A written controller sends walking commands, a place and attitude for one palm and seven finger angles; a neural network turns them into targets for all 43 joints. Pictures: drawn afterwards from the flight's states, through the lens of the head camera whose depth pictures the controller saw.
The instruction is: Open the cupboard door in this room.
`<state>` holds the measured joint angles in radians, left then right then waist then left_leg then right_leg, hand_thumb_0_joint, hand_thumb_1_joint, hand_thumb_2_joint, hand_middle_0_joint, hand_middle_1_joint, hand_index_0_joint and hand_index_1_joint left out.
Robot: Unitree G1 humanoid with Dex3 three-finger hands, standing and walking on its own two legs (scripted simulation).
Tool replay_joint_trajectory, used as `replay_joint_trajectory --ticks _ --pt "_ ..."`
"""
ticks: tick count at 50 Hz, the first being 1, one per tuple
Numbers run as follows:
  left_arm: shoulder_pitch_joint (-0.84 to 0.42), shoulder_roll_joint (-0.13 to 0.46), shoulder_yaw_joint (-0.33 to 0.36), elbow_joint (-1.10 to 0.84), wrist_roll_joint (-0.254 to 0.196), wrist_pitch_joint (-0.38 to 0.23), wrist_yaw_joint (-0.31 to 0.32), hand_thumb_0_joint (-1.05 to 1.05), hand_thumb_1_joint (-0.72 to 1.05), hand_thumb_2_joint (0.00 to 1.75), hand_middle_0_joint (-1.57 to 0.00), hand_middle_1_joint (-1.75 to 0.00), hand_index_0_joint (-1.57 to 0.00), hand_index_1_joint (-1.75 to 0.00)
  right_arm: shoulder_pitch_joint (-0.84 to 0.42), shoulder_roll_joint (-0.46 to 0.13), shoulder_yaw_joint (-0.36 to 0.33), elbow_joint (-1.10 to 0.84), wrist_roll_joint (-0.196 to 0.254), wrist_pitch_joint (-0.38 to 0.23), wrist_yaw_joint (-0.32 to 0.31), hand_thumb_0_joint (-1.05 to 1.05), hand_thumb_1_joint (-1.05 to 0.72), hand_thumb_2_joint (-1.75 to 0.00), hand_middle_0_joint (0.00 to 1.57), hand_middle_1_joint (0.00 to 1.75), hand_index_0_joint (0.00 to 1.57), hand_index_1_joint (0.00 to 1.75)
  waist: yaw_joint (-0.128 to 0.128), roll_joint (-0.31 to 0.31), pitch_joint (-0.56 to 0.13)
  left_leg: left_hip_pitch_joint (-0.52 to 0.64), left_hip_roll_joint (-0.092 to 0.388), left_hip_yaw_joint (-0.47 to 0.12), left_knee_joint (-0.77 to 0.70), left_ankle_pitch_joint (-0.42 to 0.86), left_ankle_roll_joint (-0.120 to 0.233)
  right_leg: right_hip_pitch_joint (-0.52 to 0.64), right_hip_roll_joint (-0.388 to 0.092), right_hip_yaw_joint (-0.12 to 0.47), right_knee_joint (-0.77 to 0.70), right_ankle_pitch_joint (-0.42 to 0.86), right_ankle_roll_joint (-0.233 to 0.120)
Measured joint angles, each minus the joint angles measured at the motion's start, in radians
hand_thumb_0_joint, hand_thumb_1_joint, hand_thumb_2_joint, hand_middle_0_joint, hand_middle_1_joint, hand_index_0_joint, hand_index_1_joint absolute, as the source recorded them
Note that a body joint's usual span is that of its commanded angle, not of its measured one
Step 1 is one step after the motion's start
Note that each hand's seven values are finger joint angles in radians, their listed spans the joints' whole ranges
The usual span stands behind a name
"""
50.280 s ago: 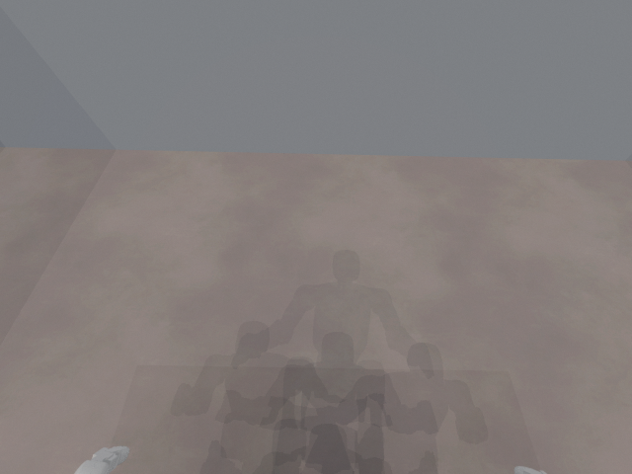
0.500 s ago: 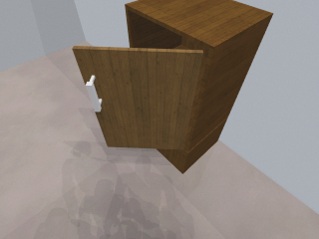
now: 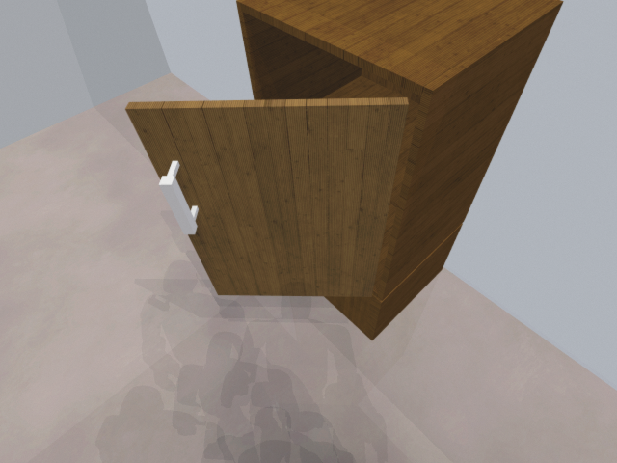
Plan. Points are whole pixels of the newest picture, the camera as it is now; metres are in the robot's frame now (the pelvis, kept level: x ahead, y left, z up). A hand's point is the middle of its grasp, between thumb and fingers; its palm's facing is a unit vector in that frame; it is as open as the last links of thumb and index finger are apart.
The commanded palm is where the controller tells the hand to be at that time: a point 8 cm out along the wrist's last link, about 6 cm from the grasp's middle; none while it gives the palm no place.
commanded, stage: come to a stop and stand still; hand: left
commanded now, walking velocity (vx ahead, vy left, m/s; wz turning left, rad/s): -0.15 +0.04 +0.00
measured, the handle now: (182, 198) +0.53 +0.26 -0.02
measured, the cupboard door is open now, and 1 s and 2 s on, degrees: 45 45 45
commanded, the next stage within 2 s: look again from close up in 1.52 s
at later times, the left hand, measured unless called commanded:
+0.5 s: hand out of the picture +0.01 +0.25 -0.16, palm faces -0.02 -0.96 -0.27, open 7.4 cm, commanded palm none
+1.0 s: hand out of the picture +0.06 +0.20 -0.15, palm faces -0.04 -0.97 -0.24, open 7.3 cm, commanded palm none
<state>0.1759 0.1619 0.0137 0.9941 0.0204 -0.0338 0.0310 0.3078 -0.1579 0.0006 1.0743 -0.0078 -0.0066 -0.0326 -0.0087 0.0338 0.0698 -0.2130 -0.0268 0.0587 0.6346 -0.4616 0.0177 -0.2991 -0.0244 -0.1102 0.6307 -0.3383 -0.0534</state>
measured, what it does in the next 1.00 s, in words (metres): steps on the spot: left foot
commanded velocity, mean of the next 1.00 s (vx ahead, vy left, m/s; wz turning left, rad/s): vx -0.02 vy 0.01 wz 0.00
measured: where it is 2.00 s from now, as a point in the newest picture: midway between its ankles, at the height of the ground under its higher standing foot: outside the picture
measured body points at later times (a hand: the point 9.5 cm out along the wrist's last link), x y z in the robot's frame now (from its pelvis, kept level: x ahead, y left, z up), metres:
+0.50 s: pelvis -0.01 +0.05 +0.00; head +0.01 +0.03 +0.45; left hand +0.01 +0.30 -0.14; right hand +0.04 -0.18 -0.15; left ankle +0.00 +0.14 -0.73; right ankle -0.01 -0.08 -0.73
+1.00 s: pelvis +0.02 +0.02 +0.01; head +0.05 +0.00 +0.46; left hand +0.06 +0.26 -0.14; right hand +0.03 -0.20 -0.15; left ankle +0.00 +0.14 -0.73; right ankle -0.01 -0.08 -0.73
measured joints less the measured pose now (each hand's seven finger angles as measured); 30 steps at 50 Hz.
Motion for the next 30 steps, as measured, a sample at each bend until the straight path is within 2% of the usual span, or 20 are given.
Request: replay_joint_trajectory --ticks 2,5,8,11,13,16,19,24,30 --pt "-0.008 -0.005 -0.004 -0.002 0.003 -0.001 0.006 0.0 0.91 0.9 -0.2 -0.3 -0.2 -0.3 -0.02 0.006 -0.007 -0.001 0.001 0.012 -0.003 0.0 -0.91 -0.9 0.2 0.3 0.2 0.29 -0.005 -0.006 -0.004 -0.043 0.011 -0.008 0.096 -0.064 -0.011 0.013 -0.003 -0.01 -0.012 -0.008 -0.008" --pt "-0.015 -0.009 -0.002 -0.008 0.005 0.006 0.015 0.0 0.91 0.9 -0.2 -0.3 -0.2 -0.3 -0.061 0.011 -0.015 -0.007 0.0 0.026 -0.008 0.01 -0.92 -0.9 0.2 0.3 0.2 0.29 0.003 -0.034 0.004 -0.089 0.03 -0.017 0.152 -0.07 -0.027 0.029 -0.008 -0.007 -0.042 0.013 -0.007" --pt "-0.012 0.004 0.009 -0.017 0.004 0.019 0.017 -0.01 0.93 0.9 -0.2 -0.3 -0.2 -0.3 -0.088 0.001 -0.026 -0.026 0.0 0.025 -0.003 0.01 -0.93 -0.9 0.2 0.3 0.2 0.29 0.013 -0.057 0.007 -0.093 0.048 -0.01 0.073 0.025 -0.041 0.03 -0.012 0.001 -0.049 0.024 0.001" --pt "0.006 0.017 0.015 -0.014 0.0 0.038 0.01 -0.01 0.93 0.9 -0.2 -0.3 -0.2 -0.3 -0.101 -0.01 -0.031 -0.047 -0.004 0.015 0.002 0.01 -0.93 -0.9 0.2 0.29 0.2 0.29 0.014 -0.063 0.005 -0.048 0.062 0.004 -0.073 0.188 -0.04 0.018 -0.006 0.008 -0.011 0.009 0.016" --pt "0.014 0.031 0.021 -0.004 -0.003 0.058 0.008 -0.01 0.92 0.9 -0.2 -0.3 -0.2 -0.3 -0.101 -0.003 -0.03 -0.051 -0.009 0.009 0.002 0.01 -0.93 -0.9 0.2 0.29 0.2 0.29 0.018 -0.086 0.003 -0.042 0.053 0.018 -0.069 0.185 -0.029 0.014 -0.017 0.022 0.01 -0.007 0.029" --pt "0.046 0.029 0.002 0.006 -0.009 0.05 0.014 0.0 0.92 0.9 -0.2 -0.3 -0.2 -0.3 -0.095 -0.018 -0.03 -0.088 -0.006 0.026 0.013 0.01 -0.92 -0.9 0.2 0.29 0.2 0.29 0.023 -0.056 -0.015 -0.076 0.069 0.021 -0.014 0.145 -0.019 0.009 -0.002 0.026 -0.01 0.026 0.035" --pt "0.079 0.025 -0.013 0.019 -0.002 0.047 0.004 0.0 0.91 0.9 -0.2 -0.3 -0.2 -0.3 -0.088 -0.028 -0.028 -0.125 -0.011 0.022 0.02 0.0 -0.92 -0.9 0.2 0.29 0.2 0.29 0.01 -0.028 -0.025 -0.083 0.059 0.032 -0.01 0.141 -0.003 0.002 -0.012 0.036 -0.01 0.023 0.043" --pt "0.099 0.024 -0.015 0.027 0.001 0.056 -0.002 0.0 0.91 0.9 -0.2 -0.3 -0.2 -0.3 -0.055 -0.036 -0.021 -0.141 -0.012 0.006 0.015 0.0 -0.94 -0.9 0.2 0.29 0.2 0.29 0.013 0.01 -0.036 -0.064 0.034 0.047 -0.06 0.164 0.021 0.01 -0.031 0.054 -0.043 0.039 0.055" --pt "0.101 0.032 -0.014 0.037 0.0 0.047 -0.004 0.0 0.91 0.9 -0.2 -0.3 -0.2 -0.3 -0.045 -0.05 -0.006 -0.111 -0.015 0.004 0.019 0.0 -0.95 -0.9 0.2 0.3 0.2 0.29 0.025 0.017 -0.029 -0.035 0.011 0.062 -0.142 0.203 0.029 0.017 -0.048 0.069 -0.083 0.064 0.07"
